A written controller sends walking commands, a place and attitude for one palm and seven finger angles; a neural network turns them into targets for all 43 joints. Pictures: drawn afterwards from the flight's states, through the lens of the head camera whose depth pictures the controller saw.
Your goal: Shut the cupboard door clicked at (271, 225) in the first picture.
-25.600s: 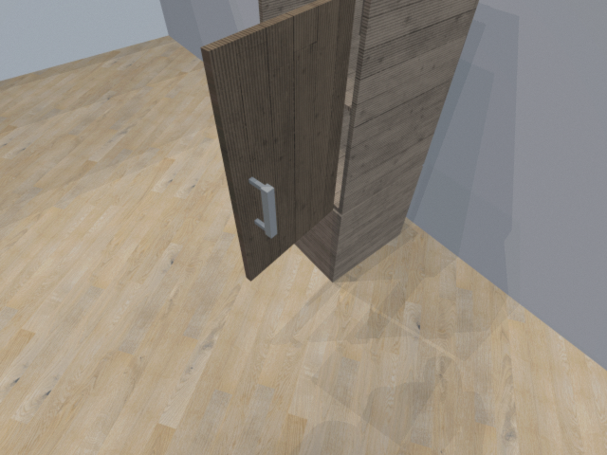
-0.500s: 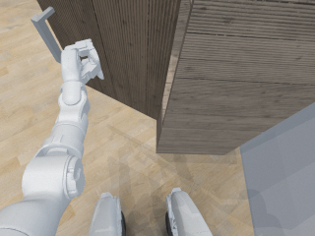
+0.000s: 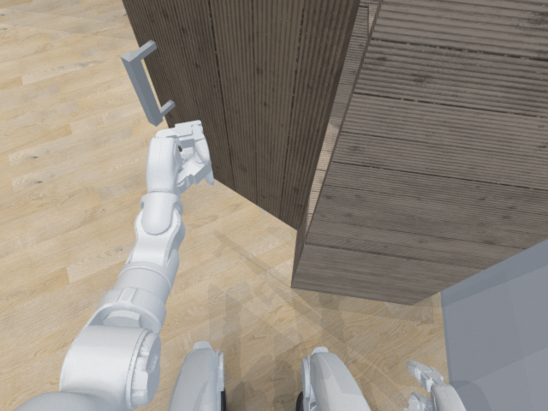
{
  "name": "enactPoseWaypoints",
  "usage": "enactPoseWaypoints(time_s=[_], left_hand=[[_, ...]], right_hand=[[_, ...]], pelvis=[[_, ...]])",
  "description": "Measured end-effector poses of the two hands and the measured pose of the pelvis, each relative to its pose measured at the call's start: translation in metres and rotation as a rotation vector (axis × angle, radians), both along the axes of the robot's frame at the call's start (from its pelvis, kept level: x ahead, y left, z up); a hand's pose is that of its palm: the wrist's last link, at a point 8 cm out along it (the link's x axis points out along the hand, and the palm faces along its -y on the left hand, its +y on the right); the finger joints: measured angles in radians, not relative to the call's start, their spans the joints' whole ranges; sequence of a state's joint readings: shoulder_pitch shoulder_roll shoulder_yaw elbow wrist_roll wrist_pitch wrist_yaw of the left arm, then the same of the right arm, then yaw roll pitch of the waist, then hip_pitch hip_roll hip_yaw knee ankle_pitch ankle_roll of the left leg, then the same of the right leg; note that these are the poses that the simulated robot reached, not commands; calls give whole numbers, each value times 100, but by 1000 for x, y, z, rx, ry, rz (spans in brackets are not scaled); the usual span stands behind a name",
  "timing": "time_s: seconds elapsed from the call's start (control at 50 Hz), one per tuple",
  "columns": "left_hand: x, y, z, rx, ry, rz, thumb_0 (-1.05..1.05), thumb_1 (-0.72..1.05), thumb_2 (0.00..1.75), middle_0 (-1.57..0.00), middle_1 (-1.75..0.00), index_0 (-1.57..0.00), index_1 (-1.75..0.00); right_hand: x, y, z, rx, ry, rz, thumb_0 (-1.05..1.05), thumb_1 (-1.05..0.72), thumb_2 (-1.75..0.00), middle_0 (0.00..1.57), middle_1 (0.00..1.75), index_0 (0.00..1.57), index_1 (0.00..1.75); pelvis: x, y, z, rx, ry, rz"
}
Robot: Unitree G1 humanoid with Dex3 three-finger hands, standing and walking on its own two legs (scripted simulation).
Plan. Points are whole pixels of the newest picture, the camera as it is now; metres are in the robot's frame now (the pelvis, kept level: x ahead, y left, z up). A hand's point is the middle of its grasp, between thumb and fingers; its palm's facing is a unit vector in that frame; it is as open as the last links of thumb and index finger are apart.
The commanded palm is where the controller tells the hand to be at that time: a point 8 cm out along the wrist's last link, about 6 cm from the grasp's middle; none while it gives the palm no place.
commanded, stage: draw the hand back to the body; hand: left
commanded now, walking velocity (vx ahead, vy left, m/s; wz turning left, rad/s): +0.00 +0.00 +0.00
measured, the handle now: (152, 85) +0.62 +0.19 +0.04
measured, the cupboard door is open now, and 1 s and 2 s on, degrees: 64 64 64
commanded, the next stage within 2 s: step back with the hand held close in 1.52 s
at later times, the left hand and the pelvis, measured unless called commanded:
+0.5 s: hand (110, 201) +0.34 +0.16 +0.15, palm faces -0.02 -1.00 -0.10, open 3.1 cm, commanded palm +0.30 +0.22 +0.17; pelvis +0.02 +0.02 +0.08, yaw +0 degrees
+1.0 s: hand out of the picture +0.26 +0.27 +0.25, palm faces +0.37 -0.86 -0.36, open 5.0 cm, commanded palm +0.21 +0.30 +0.28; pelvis +0.05 +0.02 +0.13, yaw +1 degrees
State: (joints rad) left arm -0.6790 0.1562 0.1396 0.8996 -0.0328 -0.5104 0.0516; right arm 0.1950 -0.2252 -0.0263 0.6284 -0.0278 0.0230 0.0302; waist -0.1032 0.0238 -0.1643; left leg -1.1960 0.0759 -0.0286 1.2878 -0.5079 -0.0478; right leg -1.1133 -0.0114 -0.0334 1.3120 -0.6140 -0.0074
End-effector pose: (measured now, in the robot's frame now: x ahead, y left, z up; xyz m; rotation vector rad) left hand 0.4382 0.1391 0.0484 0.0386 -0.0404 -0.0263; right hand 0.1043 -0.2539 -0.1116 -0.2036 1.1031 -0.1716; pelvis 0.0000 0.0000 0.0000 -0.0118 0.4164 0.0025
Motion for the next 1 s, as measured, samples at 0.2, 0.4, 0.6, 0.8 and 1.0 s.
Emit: enactPoseWaypoints(time_s=[0.2, 0.4, 0.6, 0.8, 1.0], left_hand=[[-57, 41, 45, 16, 27, 24, 2, 90, 90, -130, -149, -130, -150], [-96, 60, 88, -4, -17, -8, 2, 90, 90, -130, -149, -130, -149], [-141, 96, 129, 175, 89, 100, 2, 90, 90, -116, -133, -115, -134], [-179, 135, 176, 234, 82, 280, 2, 90, 90, -90, -106, -90, -106], [-215, 165, 217, 333, 23, 422, 2, 90, 90, -63, -76, -63, -76]], right_hand=[[-29, 20, 27, 73, 47, -61, 1, -90, -90, 20, 30, 20, 30], [7, 14, 77, -1, -114, -32, 1, -90, -90, 20, 30, 20, 30], [81, 35, 133, -10, -324, -1, 1, -90, -90, 20, 30, 20, 30], [129, 73, 167, 36, -438, 121, 1, -90, -90, 20, 30, 20, 30], [135, 78, 165, 62, -431, 170, 1, -90, -90, 20, 30, 21, 30]], pelvis=[[8, 5, 38, 10, -104, -17], [13, 12, 66, -5, -215, 3], [25, 20, 98, 4, -333, -6], [40, 24, 120, 9, -428, 6], [50, 22, 126, 14, -463, 8]])
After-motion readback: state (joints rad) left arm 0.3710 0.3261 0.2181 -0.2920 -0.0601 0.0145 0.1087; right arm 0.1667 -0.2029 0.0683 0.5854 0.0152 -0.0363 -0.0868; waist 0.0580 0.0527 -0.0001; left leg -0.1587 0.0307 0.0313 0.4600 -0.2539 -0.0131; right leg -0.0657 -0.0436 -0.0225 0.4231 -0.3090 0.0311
